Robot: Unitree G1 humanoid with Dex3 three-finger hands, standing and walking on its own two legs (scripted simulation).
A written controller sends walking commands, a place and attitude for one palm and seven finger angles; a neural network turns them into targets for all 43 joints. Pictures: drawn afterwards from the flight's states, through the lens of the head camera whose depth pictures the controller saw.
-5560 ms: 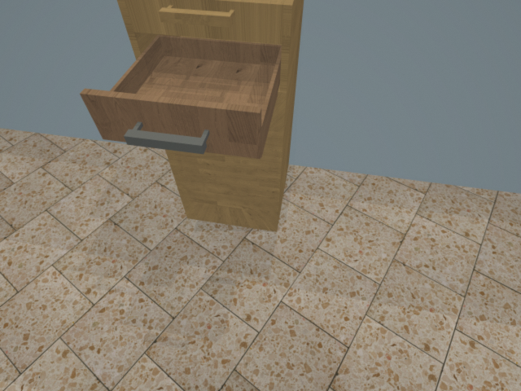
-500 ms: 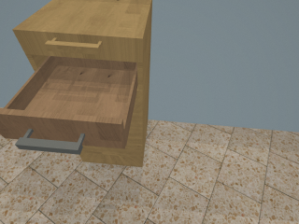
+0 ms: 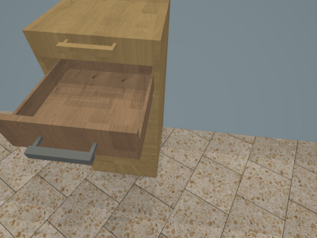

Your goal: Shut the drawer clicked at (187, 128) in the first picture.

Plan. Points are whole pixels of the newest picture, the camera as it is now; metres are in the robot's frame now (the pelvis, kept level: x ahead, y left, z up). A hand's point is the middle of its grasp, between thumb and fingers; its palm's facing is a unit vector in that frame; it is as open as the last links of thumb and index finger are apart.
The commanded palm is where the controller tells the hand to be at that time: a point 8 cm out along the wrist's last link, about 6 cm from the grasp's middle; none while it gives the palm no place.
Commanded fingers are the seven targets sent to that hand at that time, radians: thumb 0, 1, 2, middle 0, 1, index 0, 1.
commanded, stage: shuffle to correct the standing spot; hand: left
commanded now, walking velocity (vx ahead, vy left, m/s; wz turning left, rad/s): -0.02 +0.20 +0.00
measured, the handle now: (63, 148) +0.32 +0.28 +0.04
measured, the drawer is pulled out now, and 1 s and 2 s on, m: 0.28 0.28 0.28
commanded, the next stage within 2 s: come to a stop and stand still in 0.16 s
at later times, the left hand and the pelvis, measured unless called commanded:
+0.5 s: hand out of the picture +0.01 +0.25 -0.17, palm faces -0.02 -0.98 -0.20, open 7.4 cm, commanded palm none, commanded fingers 0.00 0.90 0.90 -0.20 -0.30 -0.20 -0.30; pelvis -0.03 +0.07 +0.00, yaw -1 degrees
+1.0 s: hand out of the picture -0.02 +0.20 -0.18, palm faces -0.04 -0.98 -0.19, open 7.3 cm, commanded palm none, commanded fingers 0.00 0.90 0.90 -0.20 -0.30 -0.20 -0.30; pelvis -0.02 +0.03 -0.01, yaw +0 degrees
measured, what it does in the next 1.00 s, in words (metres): steps on the spot: right foot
